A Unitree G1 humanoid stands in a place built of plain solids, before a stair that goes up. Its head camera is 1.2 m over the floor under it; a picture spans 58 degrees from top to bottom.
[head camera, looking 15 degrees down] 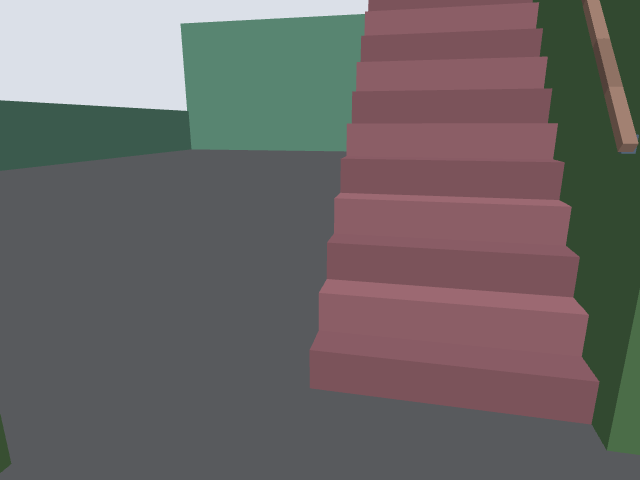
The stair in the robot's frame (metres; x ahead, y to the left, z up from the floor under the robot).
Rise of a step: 0.20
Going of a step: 0.20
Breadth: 1.20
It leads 12 degrees to the right of straight ahead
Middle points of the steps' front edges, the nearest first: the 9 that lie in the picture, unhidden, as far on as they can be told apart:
1.66 -0.54 0.20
1.85 -0.58 0.40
2.05 -0.62 0.60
2.25 -0.66 0.80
2.44 -0.71 1.00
2.64 -0.75 1.21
2.84 -0.79 1.41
3.03 -0.84 1.61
3.23 -0.88 1.81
